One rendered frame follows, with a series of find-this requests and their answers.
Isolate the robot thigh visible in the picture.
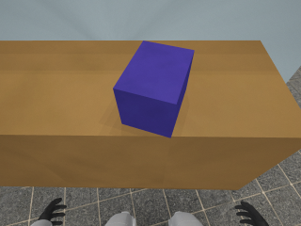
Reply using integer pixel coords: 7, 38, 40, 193
168, 212, 203, 226
104, 213, 136, 226

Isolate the carton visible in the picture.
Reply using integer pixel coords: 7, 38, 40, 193
113, 40, 195, 138

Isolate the pedestal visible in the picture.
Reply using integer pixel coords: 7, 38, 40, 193
0, 40, 301, 190

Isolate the robot left thigh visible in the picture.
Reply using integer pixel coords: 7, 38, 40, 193
104, 213, 136, 226

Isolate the robot left hand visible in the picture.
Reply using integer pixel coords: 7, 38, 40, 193
38, 198, 67, 226

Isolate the robot right thigh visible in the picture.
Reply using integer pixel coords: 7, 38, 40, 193
168, 212, 203, 226

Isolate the robot right hand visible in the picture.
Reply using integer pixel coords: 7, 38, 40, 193
234, 201, 269, 226

